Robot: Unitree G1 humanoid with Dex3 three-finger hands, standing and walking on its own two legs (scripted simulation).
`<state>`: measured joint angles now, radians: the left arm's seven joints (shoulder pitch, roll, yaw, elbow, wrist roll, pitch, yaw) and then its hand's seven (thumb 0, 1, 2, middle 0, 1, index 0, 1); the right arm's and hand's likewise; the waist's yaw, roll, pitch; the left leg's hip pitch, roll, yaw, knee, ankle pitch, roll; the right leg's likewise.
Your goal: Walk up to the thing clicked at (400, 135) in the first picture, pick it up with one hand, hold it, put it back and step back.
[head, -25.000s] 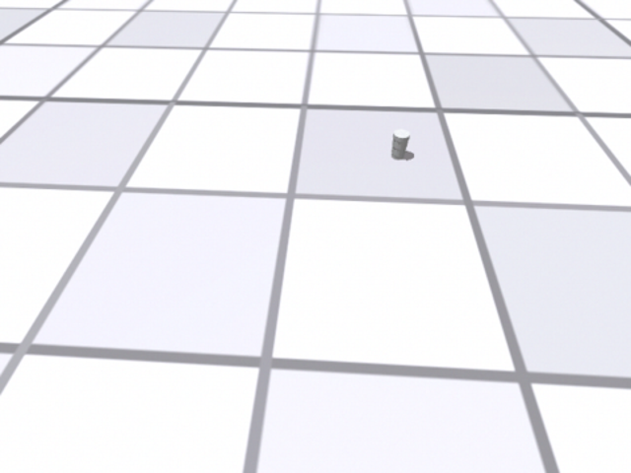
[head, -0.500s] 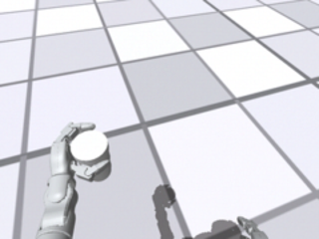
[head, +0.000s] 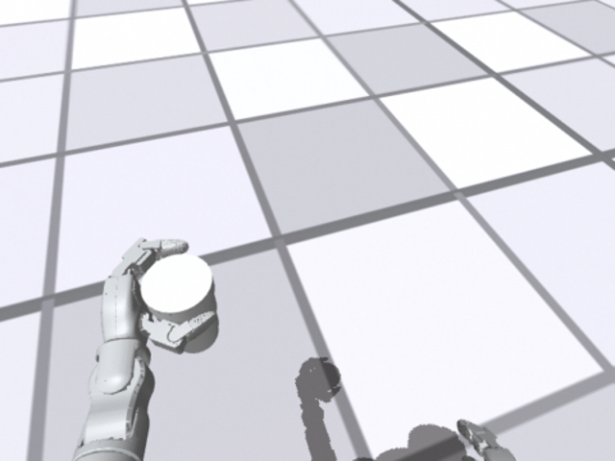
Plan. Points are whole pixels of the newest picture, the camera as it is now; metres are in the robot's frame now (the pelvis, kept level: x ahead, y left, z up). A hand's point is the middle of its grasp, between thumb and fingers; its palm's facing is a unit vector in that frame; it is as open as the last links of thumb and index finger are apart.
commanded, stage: hold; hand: left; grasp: from the side
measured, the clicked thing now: (187, 309) +0.34 +0.17 +0.01
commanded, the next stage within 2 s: crouch in 0.08 s
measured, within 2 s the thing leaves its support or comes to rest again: neither
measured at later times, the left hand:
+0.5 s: hand (184, 317) +0.34 +0.18 -0.02, palm faces +0.21 -0.98 +0.01, open 11.4 cm
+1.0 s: hand (207, 344) +0.40 +0.20 -0.26, palm faces +0.21 -0.98 -0.02, open 11.4 cm
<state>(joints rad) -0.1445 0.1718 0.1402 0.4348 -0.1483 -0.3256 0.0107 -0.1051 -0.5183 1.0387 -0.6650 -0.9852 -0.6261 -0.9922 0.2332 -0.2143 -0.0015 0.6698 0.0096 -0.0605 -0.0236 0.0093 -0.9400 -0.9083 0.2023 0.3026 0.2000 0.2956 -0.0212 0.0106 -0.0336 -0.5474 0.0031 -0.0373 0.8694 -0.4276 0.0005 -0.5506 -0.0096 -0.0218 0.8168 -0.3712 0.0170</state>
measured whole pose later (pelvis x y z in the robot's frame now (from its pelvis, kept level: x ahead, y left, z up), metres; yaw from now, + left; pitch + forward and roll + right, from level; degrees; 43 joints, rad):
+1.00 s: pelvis -0.06 +0.00 -0.23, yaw -2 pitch +33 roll -3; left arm -0.69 0.35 0.40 1.12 -0.09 -0.72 -0.05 -0.09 -0.51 1.03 -0.66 -0.98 -0.63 -0.99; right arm 0.16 -0.25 0.03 0.70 -0.08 -0.03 0.08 0.00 -0.91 -0.91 0.20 0.30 0.20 0.30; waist -0.12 0.01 -0.17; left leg -1.77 -0.02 -0.07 1.88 -0.69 -0.01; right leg -1.77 -0.02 -0.03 1.81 -0.62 0.01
